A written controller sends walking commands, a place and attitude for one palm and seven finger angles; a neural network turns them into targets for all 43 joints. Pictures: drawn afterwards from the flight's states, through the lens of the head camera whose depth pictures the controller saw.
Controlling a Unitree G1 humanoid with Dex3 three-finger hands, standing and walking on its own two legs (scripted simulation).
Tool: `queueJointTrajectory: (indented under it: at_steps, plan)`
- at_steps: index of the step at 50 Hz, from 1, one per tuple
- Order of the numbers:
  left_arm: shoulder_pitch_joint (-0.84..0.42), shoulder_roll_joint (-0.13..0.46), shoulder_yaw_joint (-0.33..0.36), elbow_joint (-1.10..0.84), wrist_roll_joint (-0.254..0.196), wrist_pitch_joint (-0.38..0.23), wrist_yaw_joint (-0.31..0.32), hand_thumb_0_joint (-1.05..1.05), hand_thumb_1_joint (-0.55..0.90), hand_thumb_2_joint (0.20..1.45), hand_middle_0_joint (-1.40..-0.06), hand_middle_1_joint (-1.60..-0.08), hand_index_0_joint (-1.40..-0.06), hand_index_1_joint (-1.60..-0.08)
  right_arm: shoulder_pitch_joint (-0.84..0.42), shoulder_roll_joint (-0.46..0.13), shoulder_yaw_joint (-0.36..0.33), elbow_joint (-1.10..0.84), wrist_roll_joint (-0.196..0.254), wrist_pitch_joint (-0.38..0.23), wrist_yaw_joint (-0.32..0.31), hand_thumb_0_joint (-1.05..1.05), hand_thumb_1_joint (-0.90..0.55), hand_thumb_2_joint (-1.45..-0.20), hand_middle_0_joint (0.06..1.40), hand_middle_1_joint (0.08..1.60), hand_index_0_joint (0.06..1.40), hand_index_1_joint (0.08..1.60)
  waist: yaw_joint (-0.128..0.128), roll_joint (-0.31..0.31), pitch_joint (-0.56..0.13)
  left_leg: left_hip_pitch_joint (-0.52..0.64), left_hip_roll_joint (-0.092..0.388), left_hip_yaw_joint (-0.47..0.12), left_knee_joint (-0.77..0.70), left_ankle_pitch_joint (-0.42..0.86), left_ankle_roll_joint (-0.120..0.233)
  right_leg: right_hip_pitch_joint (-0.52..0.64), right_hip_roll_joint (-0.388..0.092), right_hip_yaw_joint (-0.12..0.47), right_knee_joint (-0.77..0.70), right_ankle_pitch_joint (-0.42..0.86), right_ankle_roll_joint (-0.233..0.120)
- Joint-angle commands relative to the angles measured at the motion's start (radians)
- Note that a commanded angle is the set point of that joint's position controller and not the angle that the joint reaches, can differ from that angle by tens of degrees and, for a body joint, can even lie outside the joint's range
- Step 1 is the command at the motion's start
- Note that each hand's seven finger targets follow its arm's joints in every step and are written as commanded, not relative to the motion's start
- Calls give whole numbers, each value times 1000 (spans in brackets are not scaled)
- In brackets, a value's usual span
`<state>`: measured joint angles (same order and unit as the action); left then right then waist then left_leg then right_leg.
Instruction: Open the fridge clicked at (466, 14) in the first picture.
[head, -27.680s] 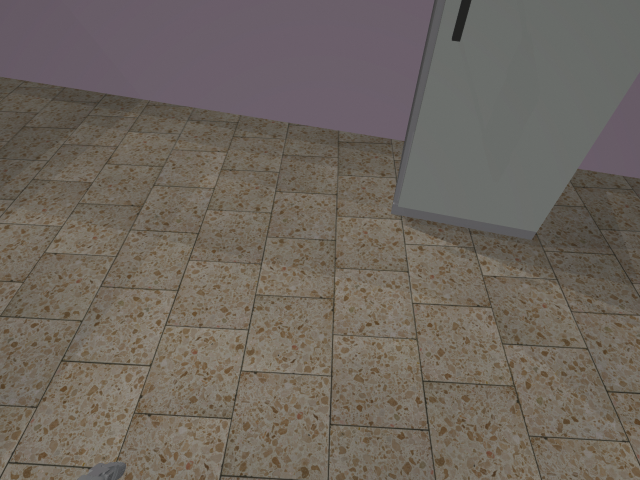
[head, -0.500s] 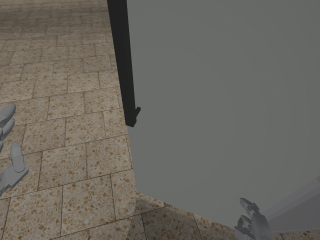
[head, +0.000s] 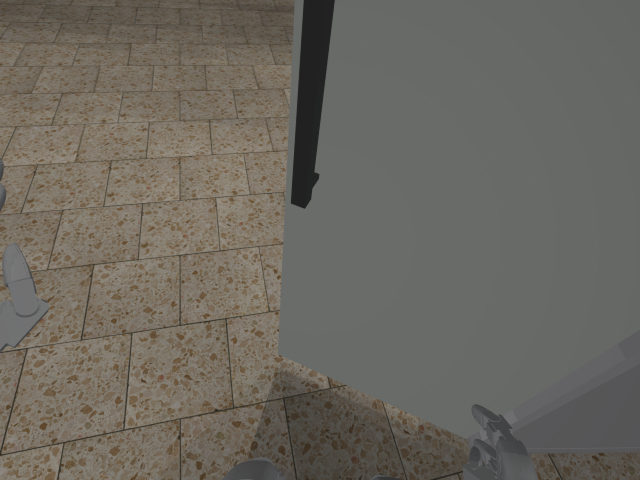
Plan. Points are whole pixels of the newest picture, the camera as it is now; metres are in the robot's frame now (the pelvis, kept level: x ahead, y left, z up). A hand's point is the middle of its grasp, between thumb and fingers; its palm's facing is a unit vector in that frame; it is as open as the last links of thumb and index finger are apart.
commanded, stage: step back with the hand held close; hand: left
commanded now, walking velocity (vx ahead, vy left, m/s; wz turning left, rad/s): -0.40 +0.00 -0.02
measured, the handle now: (318, 81) +0.50 +0.06 +0.24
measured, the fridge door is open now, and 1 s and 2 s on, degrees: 66 66 66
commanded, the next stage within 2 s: stop stepping back and stand still in 0.42 s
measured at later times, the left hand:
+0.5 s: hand out of the picture +0.16 +0.28 +0.19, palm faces +0.31 -0.88 -0.37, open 7.4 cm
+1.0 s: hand out of the picture +0.06 +0.34 +0.18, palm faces +0.42 -0.86 -0.30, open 7.4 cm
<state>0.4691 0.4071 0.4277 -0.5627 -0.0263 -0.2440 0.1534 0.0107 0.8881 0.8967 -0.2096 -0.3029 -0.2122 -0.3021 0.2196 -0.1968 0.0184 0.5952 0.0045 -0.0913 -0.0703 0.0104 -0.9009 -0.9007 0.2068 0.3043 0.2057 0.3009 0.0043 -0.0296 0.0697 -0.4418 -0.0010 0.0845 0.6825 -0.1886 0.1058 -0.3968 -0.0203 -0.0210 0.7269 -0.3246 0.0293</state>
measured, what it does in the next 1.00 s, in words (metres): walks backwards: right foot, then left foot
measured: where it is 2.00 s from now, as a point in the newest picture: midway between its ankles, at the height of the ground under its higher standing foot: outside the picture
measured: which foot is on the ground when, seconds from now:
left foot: down 0.00-0.30, up 0.32-0.42, down 0.44-0.72, up 0.74-0.88, down 0.90-1.00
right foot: up 0.00-0.28, down 0.30-0.44, up 0.46-0.70, down 0.72-1.00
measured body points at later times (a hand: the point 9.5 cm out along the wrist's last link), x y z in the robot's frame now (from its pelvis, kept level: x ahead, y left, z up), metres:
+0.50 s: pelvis -0.08 +0.04 +0.01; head -0.07 +0.09 +0.46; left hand +0.14 +0.32 +0.21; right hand +0.08 -0.21 -0.04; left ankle +0.01 +0.08 -0.72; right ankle -0.12 -0.12 -0.70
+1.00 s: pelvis -0.17 +0.08 +0.01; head -0.20 +0.12 +0.46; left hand +0.03 +0.39 +0.20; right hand -0.05 -0.16 -0.05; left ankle -0.11 +0.17 -0.72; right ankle -0.19 -0.02 -0.69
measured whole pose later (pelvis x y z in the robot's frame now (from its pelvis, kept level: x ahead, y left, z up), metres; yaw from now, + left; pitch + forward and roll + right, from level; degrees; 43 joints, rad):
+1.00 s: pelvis -0.17 +0.08 +0.01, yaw -3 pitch -3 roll -1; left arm 0.45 0.38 0.40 -0.44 -0.04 -0.14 0.15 0.01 0.89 0.90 -0.20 -0.30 -0.21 -0.30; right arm 0.28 -0.17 0.02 0.67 -0.01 -0.11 -0.08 0.01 -0.90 -0.90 0.20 0.30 0.20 0.30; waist -0.04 -0.07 -0.06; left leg -0.30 -0.02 0.03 0.58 -0.24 0.06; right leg -0.30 0.04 -0.03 0.83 -0.47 -0.03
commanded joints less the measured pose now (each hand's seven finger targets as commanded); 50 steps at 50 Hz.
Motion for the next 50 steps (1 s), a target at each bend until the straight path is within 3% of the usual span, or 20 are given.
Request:
queueJointTrajectory:
  at_steps: [1,7,11,13,15,17,20,22,24,27,32,34,35,36,38,43,45,47,48,50]
  plan:
    - [-59,232,196,-230,-6,-98,14,0,900,900,-200,-300,-200,-300,-92,-147,-82,-163,-11,-93,-7,0,-900,-900,200,300,200,300,3,216,-134,-54,329,-432,-498,-356,49,84,62,59,347,-159,-19]
    - [-4,140,73,-221,-30,-80,-4,0,900,900,-200,-300,-200,-300,-79,-132,-63,-130,-13,-113,12,0,-900,-900,200,300,200,300,16,266,-214,264,247,-278,-533,-165,-48,107,79,-38,-73,-207,-30]
    - [9,194,100,-174,-42,-63,-8,0,900,900,-200,-300,-200,-300,-68,-143,-76,-118,-28,-81,7,0,-900,-900,200,300,200,300,21,247,-274,329,220,-220,-477,72,-148,241,67,-37,-416,-32,-58]
    - [-19,225,102,-174,-52,-67,-17,0,900,900,-200,-300,-200,-300,-76,-140,-67,-126,-18,-44,6,0,-900,-900,200,300,200,300,18,121,-271,375,163,-123,-321,71,-164,188,-20,26,-517,45,-90]
    - [-62,264,122,-165,-65,-76,-8,0,900,900,-200,-300,-200,-300,-84,-115,-55,-130,-15,-28,-1,0,-900,-900,200,300,200,300,9,-102,-220,376,79,-72,2,-76,-160,-34,-248,180,-541,138,-179]
    - [-58,240,104,-131,-53,-52,-14,0,900,900,-200,-300,-200,-300,-87,-117,-71,-121,2,-47,-15,0,-900,-900,200,300,200,300,6,-236,-150,277,14,-105,201,-183,-143,-116,-289,148,-473,171,-209]
    - [-105,235,99,-145,-35,-34,-17,0,900,900,-200,-300,-200,-300,-138,-117,-24,-126,-4,-31,-26,0,-900,-900,200,300,200,300,-22,-11,-55,134,35,-124,-201,77,-121,44,-173,67,-202,514,-104]
    - [-133,260,132,-218,-33,-64,-20,0,900,900,-200,-300,-200,-300,-146,-149,-45,-141,-13,-56,-30,0,-900,-900,200,300,200,300,23,329,-179,181,226,-341,-418,589,-49,119,56,30,50,-13,-28]
    - [-26,253,148,-227,-46,-74,-29,0,900,900,-200,-300,-200,-300,-118,-153,-61,-142,-37,-82,-12,0,-900,-900,200,300,200,300,28,307,-281,159,306,-477,-526,93,-58,149,95,88,225,-246,-33]
    - [117,209,140,-250,-50,-61,-20,0,900,900,-200,-300,-200,-300,-79,-140,-68,-151,-24,-85,2,0,-900,-900,200,300,200,300,28,211,-276,213,239,-367,-557,-76,-47,155,95,35,78,-172,-41]
    - [128,201,121,-229,-42,-5,-10,0,900,900,-200,-300,-200,-300,-64,-142,-62,-159,-24,-71,0,0,-900,-900,200,300,200,300,17,301,-198,91,98,-222,-629,-361,-190,392,153,-101,-346,-149,-67]
    - [112,236,133,-213,-39,10,-11,0,900,900,-200,-300,-200,-300,-34,-138,-64,-141,-20,-56,-8,0,-900,-900,200,300,200,300,9,110,-225,203,7,-90,-366,-223,-198,334,38,-10,-494,-78,-107]
    - [69,245,140,-192,-42,17,-8,0,900,900,-200,-300,-200,-300,-37,-136,-69,-128,-21,-44,-11,0,-900,-900,200,300,200,300,-2,-47,-196,312,-23,-64,-77,-161,-156,83,-126,114,-566,-141,-158]
    - [27,270,180,-186,-57,24,5,0,900,900,-200,-300,-200,-300,-48,-132,-59,-116,-35,-45,-12,0,-900,-900,200,300,200,300,-1,-86,-196,308,-13,-116,87,-107,-134,-25,-252,208,-589,-150,-218]
    - [-84,193,98,-89,-49,57,0,0,900,900,-200,-300,-200,-300,-59,-137,-72,-95,-6,-48,-25,0,-900,-900,200,300,200,300,-19,-238,-85,190,15,-177,283,-163,-132,-158,-296,254,-582,-427,-242]
    - [-233,151,2,-49,-1,40,12,0,900,900,-200,-300,-200,-300,-88,-144,-49,-76,-8,-54,-45,0,-900,-900,200,300,200,300,-31,111,24,207,40,-74,-171,-259,-70,-96,-154,108,-324,-366,-151]
    - [-202,169,27,-165,-1,10,19,0,900,900,-200,-300,-200,-300,-82,-164,-46,-115,-7,-77,-40,0,-900,-900,200,300,200,300,-26,406,-11,194,231,-473,-485,-484,24,-87,58,-36,29,-224,-59]
    - [-141,243,107,-219,-2,-7,9,0,900,900,-200,-300,-200,-300,-93,-116,-38,-106,-30,-94,-25,0,-900,-900,200,300,200,300,-12,313,-27,47,296,-675,-662,-699,17,-17,75,14,264,-189,-62]
    - [-106,231,106,-229,-4,-10,3,0,900,900,-200,-300,-200,-300,-93,-114,-39,-104,-33,-100,-13,0,-900,-900,200,300,200,300,-2,197,-22,2,287,-603,-642,-602,21,45,55,18,209,-150,-63]
    - [5,189,98,-192,-3,-9,4,0,900,900,-200,-300,-200,-300,-87,-111,-33,-92,-28,-101,-1,0,-900,-900,200,300,200,300,10,218,-63,-38,228,-377,-574,-490,8,224,61,-48,-37,-160,-62]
